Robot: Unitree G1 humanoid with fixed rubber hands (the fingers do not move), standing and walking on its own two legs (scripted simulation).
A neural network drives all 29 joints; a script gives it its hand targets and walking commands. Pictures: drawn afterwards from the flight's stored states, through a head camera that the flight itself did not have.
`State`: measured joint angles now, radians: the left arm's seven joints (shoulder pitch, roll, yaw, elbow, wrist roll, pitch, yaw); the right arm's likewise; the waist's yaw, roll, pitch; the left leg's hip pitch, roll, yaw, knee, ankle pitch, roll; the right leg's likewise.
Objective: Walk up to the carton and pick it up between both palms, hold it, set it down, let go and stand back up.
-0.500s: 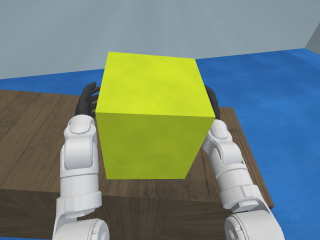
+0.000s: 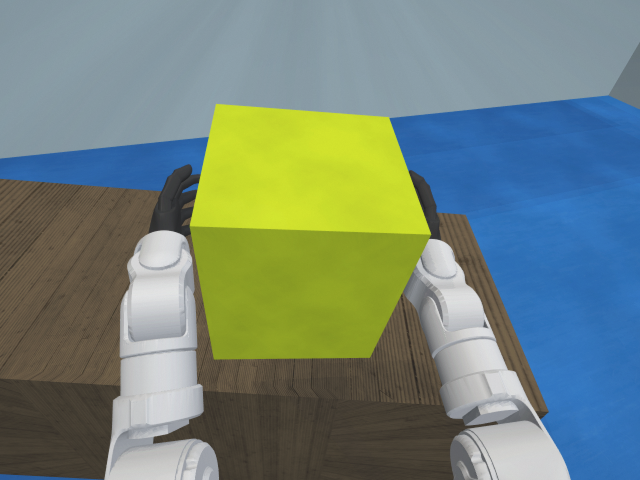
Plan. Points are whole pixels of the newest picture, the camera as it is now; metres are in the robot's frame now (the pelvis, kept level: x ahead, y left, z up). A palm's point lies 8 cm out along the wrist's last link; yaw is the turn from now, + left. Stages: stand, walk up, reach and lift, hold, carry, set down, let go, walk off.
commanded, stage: hold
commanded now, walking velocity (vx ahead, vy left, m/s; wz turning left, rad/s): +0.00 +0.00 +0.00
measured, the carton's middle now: (299, 241) +0.37 +0.01 +0.15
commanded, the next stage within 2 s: none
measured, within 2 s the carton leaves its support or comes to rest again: neither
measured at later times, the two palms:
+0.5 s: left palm (170, 233) +0.35 +0.15 +0.18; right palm (421, 236) +0.35 -0.15 +0.17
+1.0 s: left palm (170, 233) +0.35 +0.15 +0.18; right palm (421, 236) +0.35 -0.15 +0.17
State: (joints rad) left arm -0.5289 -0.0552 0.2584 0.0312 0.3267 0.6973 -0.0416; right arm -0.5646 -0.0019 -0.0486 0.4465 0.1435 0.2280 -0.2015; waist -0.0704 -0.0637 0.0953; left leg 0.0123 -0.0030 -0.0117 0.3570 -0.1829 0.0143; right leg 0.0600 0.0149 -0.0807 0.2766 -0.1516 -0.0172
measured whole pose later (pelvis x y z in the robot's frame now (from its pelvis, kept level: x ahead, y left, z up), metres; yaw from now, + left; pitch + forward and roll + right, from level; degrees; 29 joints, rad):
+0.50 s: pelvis +0.00 +0.00 +0.00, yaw +0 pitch -11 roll -1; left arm -0.53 -0.06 0.26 0.04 0.33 0.70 -0.04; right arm -0.57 0.00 -0.05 0.45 0.14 0.22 -0.20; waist -0.07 -0.06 0.10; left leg 0.01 0.00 -0.01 0.36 -0.18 0.02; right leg 0.06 0.01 -0.08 0.28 -0.15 -0.02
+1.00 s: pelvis +0.00 +0.00 +0.00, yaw +0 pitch -11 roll -1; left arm -0.53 -0.06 0.26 0.04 0.33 0.70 -0.04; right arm -0.57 0.00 -0.05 0.46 0.14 0.22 -0.20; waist -0.07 -0.06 0.10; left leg 0.01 0.00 -0.01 0.36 -0.18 0.01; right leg 0.06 0.01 -0.08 0.28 -0.15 -0.02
